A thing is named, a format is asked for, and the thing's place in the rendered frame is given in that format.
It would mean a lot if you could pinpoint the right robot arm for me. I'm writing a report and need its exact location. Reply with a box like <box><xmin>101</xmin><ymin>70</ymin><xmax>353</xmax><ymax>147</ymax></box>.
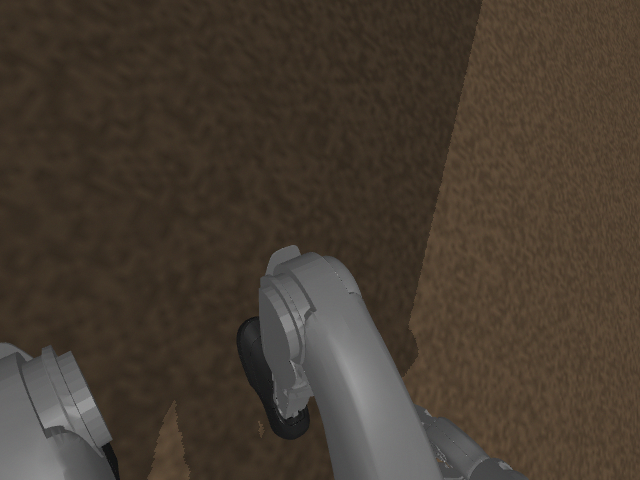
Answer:
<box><xmin>469</xmin><ymin>458</ymin><xmax>529</xmax><ymax>480</ymax></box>

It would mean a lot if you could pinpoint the left robot foot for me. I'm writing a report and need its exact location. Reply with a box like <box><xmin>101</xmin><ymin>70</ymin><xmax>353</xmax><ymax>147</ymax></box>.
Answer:
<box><xmin>102</xmin><ymin>442</ymin><xmax>120</xmax><ymax>480</ymax></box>

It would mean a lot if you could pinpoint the right robot foot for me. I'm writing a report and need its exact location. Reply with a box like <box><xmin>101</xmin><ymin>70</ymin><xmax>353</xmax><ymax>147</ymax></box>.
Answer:
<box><xmin>236</xmin><ymin>316</ymin><xmax>310</xmax><ymax>440</ymax></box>

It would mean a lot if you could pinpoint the right robot hand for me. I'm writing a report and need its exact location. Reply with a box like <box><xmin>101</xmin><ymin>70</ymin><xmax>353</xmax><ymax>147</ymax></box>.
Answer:
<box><xmin>413</xmin><ymin>403</ymin><xmax>490</xmax><ymax>480</ymax></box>

